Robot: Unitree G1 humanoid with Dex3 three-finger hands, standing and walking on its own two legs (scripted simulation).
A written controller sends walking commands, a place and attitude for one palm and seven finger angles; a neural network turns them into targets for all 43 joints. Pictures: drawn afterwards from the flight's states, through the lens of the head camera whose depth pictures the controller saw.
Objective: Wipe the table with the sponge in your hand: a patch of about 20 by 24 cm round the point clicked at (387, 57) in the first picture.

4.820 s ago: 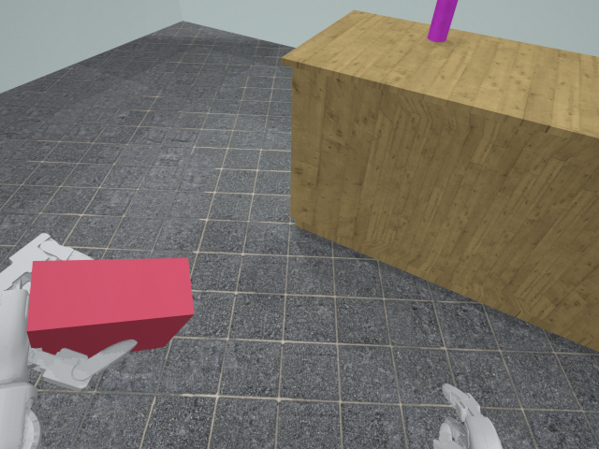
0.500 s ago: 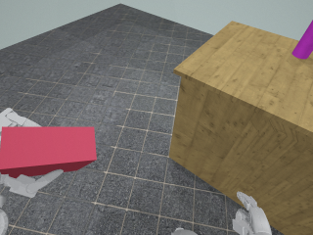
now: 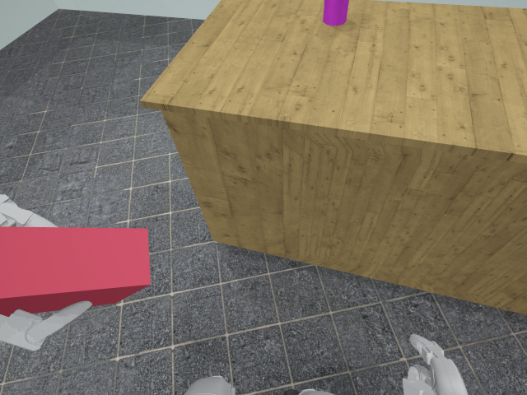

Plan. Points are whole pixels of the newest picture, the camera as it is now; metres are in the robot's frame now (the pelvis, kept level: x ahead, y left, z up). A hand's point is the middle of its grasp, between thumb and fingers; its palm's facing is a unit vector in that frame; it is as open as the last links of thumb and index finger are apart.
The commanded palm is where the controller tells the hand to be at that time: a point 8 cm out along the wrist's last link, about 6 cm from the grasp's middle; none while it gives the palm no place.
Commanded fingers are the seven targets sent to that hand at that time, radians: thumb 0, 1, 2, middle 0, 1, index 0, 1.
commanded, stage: turn to face it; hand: left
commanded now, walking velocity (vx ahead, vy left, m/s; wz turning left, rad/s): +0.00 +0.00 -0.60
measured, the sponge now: (90, 272) +0.23 +0.20 +0.15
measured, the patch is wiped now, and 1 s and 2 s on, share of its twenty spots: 0.00 0.00 0.00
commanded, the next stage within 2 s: take the last steps up to it in 1.10 s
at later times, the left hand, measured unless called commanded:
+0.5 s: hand (157, 287) +0.21 +0.11 +0.15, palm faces +0.19 -0.84 -0.50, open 10.2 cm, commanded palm +0.16 +0.17 +0.18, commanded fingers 0.00 0.10 1.30 -1.20 -1.60 -1.20 -1.60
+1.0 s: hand (237, 308) +0.19 +0.03 +0.16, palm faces -0.09 -0.88 -0.47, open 10.2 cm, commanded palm +0.17 +0.08 +0.18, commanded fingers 0.00 0.10 1.30 -1.20 -1.60 -1.20 -1.60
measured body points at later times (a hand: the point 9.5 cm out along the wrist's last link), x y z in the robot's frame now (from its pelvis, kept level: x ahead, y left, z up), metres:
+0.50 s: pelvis -0.07 -0.06 -0.02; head -0.03 -0.10 +0.42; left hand +0.20 +0.16 +0.18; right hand +0.04 -0.29 -0.14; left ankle -0.06 +0.13 -0.71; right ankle -0.05 -0.15 -0.74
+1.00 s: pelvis -0.11 -0.07 +0.00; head -0.09 -0.09 +0.44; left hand +0.19 +0.08 +0.18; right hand -0.09 -0.36 -0.09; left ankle -0.06 +0.06 -0.74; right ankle -0.13 -0.16 -0.70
